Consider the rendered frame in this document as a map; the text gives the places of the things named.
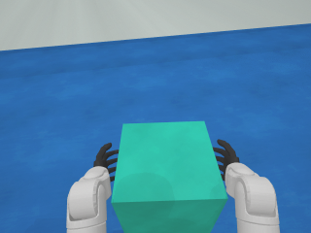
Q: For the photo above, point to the robot right hand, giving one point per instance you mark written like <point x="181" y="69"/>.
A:
<point x="229" y="156"/>

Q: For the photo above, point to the carton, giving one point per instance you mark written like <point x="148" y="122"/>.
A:
<point x="167" y="179"/>

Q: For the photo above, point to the left robot forearm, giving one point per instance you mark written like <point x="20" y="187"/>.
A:
<point x="87" y="202"/>

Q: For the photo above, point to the robot left hand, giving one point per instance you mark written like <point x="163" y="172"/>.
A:
<point x="101" y="159"/>

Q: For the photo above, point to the right robot forearm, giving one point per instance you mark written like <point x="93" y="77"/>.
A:
<point x="255" y="200"/>

